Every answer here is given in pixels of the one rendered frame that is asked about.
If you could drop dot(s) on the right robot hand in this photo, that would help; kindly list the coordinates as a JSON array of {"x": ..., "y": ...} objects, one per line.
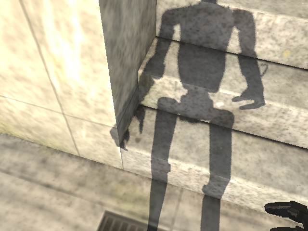
[{"x": 292, "y": 210}]

